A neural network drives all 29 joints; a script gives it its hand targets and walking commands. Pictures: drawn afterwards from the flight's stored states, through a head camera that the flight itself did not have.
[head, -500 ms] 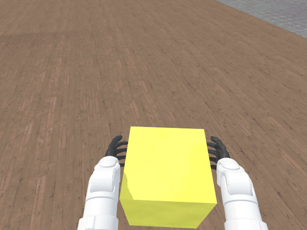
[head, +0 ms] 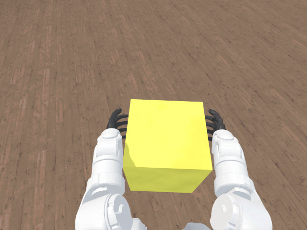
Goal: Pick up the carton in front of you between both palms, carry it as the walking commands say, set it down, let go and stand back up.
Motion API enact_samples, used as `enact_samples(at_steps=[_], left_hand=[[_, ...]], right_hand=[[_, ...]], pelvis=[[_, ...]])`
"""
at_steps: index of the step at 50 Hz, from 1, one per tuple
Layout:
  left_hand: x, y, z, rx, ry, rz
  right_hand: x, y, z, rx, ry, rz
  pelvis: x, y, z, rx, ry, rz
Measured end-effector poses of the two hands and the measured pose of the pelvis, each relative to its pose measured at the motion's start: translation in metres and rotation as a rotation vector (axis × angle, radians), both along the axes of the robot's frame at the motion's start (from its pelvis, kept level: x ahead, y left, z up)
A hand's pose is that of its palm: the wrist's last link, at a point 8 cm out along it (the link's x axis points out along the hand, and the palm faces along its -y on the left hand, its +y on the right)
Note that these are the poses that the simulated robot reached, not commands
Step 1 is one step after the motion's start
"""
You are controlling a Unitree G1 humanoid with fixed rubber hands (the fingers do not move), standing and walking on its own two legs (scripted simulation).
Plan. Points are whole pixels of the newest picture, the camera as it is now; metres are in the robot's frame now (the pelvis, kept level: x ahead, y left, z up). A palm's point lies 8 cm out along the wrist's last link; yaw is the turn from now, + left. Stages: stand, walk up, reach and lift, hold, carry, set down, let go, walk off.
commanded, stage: set down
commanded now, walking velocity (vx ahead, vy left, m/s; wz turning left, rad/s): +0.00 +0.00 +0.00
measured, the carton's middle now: (163, 149) +0.35 +0.00 -0.06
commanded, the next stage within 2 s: none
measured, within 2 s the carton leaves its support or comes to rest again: neither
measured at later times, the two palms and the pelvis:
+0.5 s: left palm (125, 151) +0.41 +0.15 -0.18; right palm (202, 153) +0.40 -0.15 -0.19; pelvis -0.01 -0.02 -0.13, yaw +0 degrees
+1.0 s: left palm (127, 160) +0.44 +0.17 -0.35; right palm (190, 163) +0.43 -0.13 -0.35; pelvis -0.05 +0.00 -0.26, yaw -2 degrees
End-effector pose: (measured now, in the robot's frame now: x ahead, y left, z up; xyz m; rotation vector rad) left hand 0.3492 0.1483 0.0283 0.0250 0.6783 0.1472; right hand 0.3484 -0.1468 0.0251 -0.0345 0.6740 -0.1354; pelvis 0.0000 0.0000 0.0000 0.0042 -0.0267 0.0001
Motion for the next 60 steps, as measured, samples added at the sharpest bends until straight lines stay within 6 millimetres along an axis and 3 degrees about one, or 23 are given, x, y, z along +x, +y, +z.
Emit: enact_samples(at_steps=[7, 11, 14, 24, 32, 54, 60], left_hand=[[0.009, 0.001, -0.079, 0.022, 0.019, -0.012], [0.012, 0.002, -0.131, 0.014, 0.011, -0.011], [0.02, 0.003, -0.159, 0.013, -0.018, -0.02], [0.054, -0.001, -0.208, -0.01, -0.059, -0.023], [0.061, 0.003, -0.251, -0.013, -0.015, -0.026], [0.096, 0.019, -0.406, -0.012, 0.022, -0.061], [0.108, 0.014, -0.44, -0.011, 0.011, -0.082]], right_hand=[[0.012, 0.0, -0.076, -0.013, 0.019, 0.014], [0.014, 0.001, -0.127, 0.006, 0.012, -0.003], [0.021, 0.002, -0.154, 0.029, -0.018, -0.021], [0.047, -0.002, -0.205, 0.066, -0.059, -0.065], [0.052, 0.002, -0.249, 0.066, -0.016, -0.073], [0.079, 0.018, -0.401, 0.043, 0.019, -0.084], [0.088, 0.013, -0.43, 0.04, 0.006, -0.1]], pelvis=[[-0.004, -0.006, -0.023, -0.006, 0.235, 0.012], [-0.008, -0.01, -0.044, -0.008, 0.389, 0.014], [-0.01, -0.013, -0.063, -0.011, 0.497, 0.01], [-0.013, -0.018, -0.122, -0.012, 0.668, 0.002], [-0.019, -0.018, -0.157, -0.016, 0.742, -0.001], [-0.048, -0.002, -0.277, -0.046, 0.826, -0.01], [-0.049, 0.0, -0.302, -0.05, 0.835, -0.02]])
